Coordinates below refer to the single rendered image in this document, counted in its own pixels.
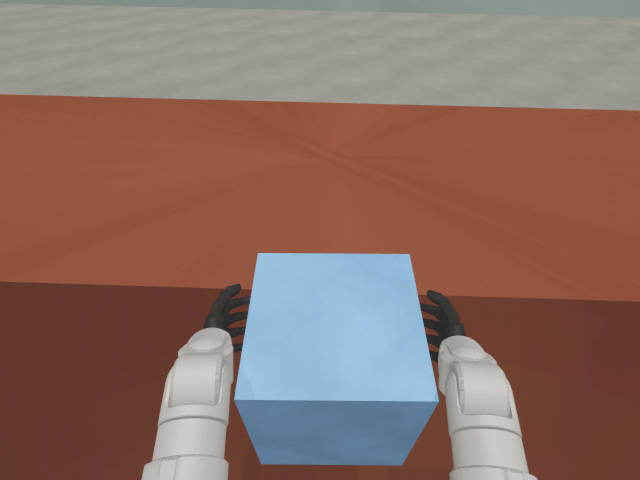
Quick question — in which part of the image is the carton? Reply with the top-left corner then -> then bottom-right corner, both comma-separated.
234,253 -> 439,466

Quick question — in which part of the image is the left robot hand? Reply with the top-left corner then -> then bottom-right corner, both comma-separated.
203,284 -> 251,353

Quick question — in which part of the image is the left robot forearm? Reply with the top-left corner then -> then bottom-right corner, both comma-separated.
141,328 -> 233,480

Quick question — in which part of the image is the right robot forearm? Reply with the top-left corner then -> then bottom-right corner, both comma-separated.
438,336 -> 538,480

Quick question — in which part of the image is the right robot hand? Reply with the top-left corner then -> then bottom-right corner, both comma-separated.
420,290 -> 467,363

